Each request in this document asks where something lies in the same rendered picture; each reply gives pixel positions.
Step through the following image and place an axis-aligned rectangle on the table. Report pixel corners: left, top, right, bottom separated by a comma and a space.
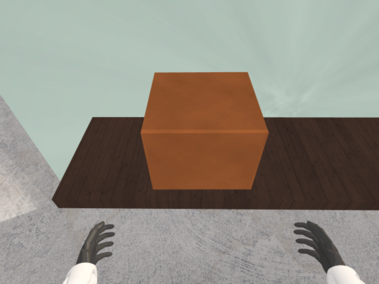
52, 117, 379, 210

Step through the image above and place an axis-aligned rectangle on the robot right forearm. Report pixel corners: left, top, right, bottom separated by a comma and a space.
327, 265, 365, 284

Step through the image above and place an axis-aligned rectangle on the robot left hand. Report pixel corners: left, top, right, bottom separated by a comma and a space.
76, 221, 115, 265

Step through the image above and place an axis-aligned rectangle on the robot left forearm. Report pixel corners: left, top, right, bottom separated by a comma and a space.
62, 263, 97, 284

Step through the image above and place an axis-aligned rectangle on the carton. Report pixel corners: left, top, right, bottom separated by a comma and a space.
141, 72, 269, 189

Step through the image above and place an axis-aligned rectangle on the robot right hand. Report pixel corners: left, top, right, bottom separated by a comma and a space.
294, 221, 346, 274

